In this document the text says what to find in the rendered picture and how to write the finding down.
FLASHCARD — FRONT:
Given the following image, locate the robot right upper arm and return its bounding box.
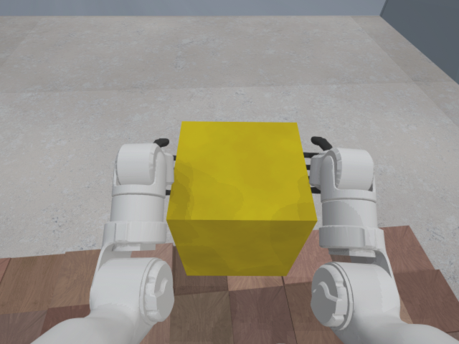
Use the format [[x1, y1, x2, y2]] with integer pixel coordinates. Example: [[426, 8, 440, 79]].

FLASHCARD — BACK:
[[311, 262, 459, 344]]

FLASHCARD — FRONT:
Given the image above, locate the robot left hand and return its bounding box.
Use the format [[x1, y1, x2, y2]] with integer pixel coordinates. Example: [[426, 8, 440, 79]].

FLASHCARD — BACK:
[[153, 138, 176, 196]]

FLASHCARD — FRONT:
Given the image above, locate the robot right hand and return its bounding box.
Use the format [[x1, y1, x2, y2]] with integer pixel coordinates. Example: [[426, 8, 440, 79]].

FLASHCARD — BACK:
[[303, 136, 333, 194]]

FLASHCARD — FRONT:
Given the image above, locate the robot left upper arm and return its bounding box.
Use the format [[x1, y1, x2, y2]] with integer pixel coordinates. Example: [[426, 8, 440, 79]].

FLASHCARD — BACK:
[[30, 257, 174, 344]]

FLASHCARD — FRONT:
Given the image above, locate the carton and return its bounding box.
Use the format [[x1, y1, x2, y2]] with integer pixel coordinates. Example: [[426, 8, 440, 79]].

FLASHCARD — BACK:
[[166, 121, 318, 276]]

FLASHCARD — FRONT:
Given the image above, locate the robot left forearm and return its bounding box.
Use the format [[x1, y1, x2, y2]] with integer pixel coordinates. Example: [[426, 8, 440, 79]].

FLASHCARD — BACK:
[[90, 143, 174, 296]]

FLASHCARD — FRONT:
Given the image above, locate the robot right forearm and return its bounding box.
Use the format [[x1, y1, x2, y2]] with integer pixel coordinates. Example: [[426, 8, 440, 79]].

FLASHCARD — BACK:
[[309, 148, 400, 304]]

